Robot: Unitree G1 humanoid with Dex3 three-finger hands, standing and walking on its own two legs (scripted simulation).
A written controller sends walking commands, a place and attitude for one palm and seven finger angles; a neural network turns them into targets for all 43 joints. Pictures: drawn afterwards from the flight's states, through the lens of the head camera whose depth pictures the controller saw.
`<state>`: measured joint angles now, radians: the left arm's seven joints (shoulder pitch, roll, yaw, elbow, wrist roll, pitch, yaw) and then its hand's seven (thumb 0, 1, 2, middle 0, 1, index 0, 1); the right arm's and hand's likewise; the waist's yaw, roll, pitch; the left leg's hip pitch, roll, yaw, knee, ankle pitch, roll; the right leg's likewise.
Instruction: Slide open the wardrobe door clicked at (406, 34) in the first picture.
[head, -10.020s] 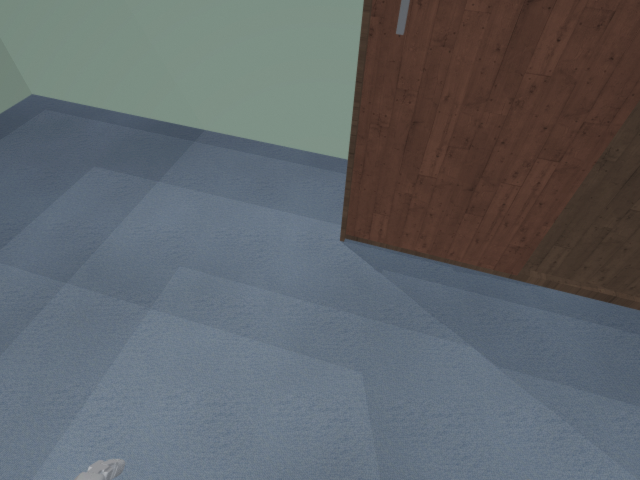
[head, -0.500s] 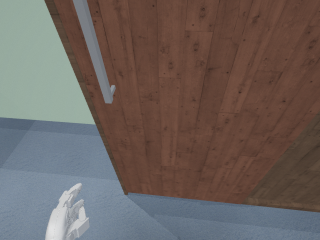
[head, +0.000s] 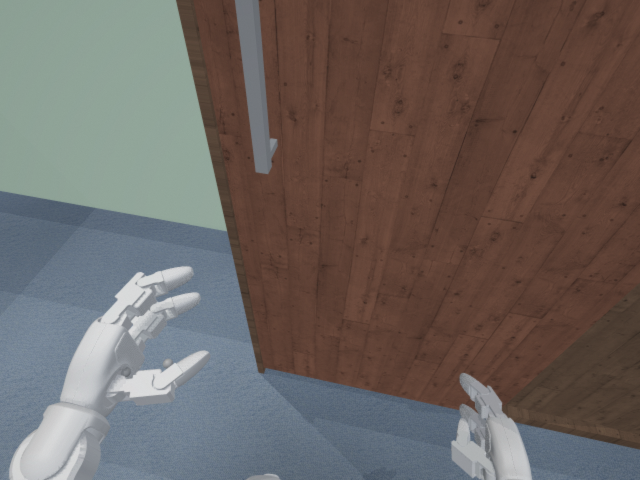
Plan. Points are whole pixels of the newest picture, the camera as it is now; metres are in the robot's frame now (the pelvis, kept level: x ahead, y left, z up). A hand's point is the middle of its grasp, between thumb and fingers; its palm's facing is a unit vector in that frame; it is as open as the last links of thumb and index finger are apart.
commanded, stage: raise the hand with hooked fingers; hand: left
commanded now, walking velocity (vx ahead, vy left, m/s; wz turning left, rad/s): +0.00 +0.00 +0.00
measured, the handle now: (258, 49) +0.50 +0.14 +0.29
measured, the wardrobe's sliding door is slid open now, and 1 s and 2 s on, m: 0.00 0.00 0.00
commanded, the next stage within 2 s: move the hooked fingers beside the handle in 1.44 s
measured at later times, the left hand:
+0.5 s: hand (98, 259) +0.26 +0.24 +0.19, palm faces +0.00 -0.99 -0.12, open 13.0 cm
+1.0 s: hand (40, 139) +0.30 +0.27 +0.29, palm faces +0.02 -0.99 -0.17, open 14.0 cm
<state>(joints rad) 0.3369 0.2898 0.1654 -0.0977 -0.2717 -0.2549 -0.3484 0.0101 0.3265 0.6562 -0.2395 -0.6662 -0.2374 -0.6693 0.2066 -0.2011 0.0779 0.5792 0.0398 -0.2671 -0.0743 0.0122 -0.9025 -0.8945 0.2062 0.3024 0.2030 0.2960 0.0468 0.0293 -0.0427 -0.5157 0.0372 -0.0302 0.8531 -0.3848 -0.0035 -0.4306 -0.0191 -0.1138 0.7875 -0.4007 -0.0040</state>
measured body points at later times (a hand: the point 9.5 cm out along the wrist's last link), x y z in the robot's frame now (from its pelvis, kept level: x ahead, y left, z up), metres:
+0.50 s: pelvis +0.01 +0.01 +0.03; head -0.01 +0.00 +0.48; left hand +0.25 +0.30 +0.20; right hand +0.21 -0.23 -0.02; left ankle +0.04 +0.12 -0.70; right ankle +0.01 -0.12 -0.70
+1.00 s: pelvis +0.02 -0.01 +0.04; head -0.01 -0.04 +0.48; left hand +0.29 +0.33 +0.30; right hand +0.22 -0.23 -0.03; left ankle +0.04 +0.12 -0.70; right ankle +0.01 -0.12 -0.70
